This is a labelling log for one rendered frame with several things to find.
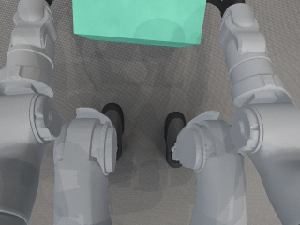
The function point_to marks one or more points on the robot right forearm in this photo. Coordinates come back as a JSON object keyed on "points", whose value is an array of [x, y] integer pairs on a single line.
{"points": [[248, 62]]}

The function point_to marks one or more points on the right robot hand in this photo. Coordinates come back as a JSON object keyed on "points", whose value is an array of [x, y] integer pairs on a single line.
{"points": [[224, 4]]}

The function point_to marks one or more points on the right robot upper arm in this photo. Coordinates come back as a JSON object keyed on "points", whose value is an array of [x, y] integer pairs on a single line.
{"points": [[270, 135]]}

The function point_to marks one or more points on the left robot upper arm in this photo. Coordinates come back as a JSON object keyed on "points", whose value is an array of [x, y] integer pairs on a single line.
{"points": [[28, 122]]}

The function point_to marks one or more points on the robot left forearm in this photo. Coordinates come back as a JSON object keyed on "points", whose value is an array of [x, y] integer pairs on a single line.
{"points": [[31, 51]]}

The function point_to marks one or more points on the robot right foot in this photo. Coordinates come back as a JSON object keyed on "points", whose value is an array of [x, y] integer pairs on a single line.
{"points": [[174, 123]]}

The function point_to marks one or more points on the right robot shin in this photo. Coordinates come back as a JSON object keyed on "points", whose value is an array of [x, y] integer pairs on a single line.
{"points": [[178, 151]]}

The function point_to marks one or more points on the carton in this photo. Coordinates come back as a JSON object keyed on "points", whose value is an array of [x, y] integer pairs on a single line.
{"points": [[164, 23]]}

